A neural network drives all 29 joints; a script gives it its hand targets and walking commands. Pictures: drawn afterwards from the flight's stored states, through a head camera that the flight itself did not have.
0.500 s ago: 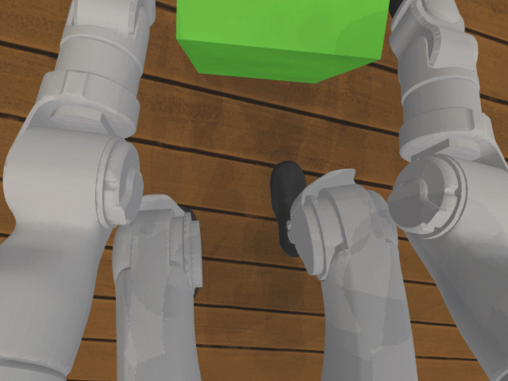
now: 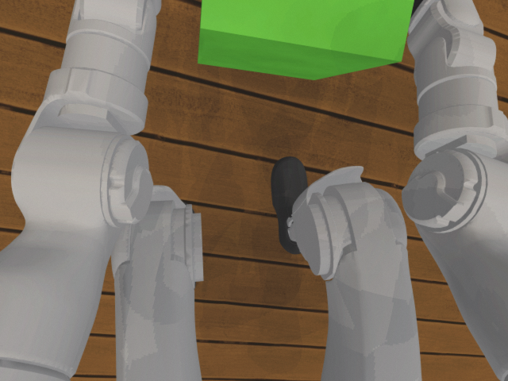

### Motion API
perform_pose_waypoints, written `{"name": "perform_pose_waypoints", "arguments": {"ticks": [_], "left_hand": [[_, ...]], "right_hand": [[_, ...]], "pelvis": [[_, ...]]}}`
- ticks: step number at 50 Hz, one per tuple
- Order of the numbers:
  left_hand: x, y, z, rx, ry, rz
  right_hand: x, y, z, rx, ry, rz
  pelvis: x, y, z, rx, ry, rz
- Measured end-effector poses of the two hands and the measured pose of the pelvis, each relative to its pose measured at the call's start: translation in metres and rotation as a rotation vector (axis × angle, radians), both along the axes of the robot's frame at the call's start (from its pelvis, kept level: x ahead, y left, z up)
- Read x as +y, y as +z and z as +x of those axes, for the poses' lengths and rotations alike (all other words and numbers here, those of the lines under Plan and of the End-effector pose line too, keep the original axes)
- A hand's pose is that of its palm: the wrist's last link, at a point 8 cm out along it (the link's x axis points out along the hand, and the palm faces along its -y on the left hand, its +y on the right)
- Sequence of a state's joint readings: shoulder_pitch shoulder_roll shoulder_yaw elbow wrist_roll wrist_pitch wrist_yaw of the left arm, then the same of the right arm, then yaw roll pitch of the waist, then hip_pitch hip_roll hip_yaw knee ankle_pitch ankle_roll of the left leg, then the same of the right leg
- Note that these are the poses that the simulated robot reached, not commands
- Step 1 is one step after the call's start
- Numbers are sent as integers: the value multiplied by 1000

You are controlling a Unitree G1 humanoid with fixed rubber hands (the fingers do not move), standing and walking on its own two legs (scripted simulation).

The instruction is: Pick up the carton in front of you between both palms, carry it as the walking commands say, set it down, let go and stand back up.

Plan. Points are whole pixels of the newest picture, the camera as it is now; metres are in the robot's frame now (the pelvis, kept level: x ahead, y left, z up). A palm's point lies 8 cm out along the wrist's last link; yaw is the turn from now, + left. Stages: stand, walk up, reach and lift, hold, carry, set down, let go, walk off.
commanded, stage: set down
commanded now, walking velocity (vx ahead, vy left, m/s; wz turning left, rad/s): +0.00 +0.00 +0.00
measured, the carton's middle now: out of the picture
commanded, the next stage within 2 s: let go in 1.32 s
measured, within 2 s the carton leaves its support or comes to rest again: neither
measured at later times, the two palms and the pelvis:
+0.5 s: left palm out of the picture +0.61 +0.10 -0.11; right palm out of the picture +0.51 -0.25 -0.12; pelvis -0.01 -0.01 +0.02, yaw +0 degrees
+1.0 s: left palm out of the picture +0.61 +0.12 +0.04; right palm out of the picture +0.51 -0.26 +0.04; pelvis +0.01 -0.01 +0.14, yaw +1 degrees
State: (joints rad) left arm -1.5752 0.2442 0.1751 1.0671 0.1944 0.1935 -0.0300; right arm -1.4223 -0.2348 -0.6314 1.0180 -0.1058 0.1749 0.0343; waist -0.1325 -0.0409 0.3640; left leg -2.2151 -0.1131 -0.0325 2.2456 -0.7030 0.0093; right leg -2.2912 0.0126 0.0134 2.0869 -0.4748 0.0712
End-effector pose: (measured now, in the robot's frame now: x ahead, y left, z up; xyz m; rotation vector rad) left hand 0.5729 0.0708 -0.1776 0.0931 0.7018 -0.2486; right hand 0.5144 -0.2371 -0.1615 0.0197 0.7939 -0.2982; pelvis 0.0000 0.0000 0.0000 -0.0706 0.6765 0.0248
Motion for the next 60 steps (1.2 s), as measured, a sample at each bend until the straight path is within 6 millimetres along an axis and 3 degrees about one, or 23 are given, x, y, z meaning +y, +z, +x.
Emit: {"name": "perform_pose_waypoints", "arguments": {"ticks": [4,9,13,18,27,42,60], "left_hand": [[6,-10,-3,1,0,43],[39,-20,-4,12,68,114],[55,-9,6,-11,84,129],[48,17,25,-58,85,110],[30,77,32,-98,88,121],[47,172,37,-76,103,123],[51,280,37,-74,84,120]], "right_hand": [[-1,-6,-8,7,-18,-15],[-9,-19,-20,24,-74,-34],[-13,-20,-18,2,-80,-30],[-14,-7,-10,-54,-80,-28],[-18,57,-5,-146,-97,-21],[-18,151,-6,-150,-96,-33],[-24,262,-10,-158,-94,-29]], "pelvis": [[-1,0,-3,-20,-1,-5],[-4,2,-6,-35,1,-3],[-7,1,-6,-34,9,1],[-10,1,-6,-20,15,3],[-10,26,-7,18,-15,20],[-10,100,3,142,-22,38],[-10,198,22,171,-23,41]]}}
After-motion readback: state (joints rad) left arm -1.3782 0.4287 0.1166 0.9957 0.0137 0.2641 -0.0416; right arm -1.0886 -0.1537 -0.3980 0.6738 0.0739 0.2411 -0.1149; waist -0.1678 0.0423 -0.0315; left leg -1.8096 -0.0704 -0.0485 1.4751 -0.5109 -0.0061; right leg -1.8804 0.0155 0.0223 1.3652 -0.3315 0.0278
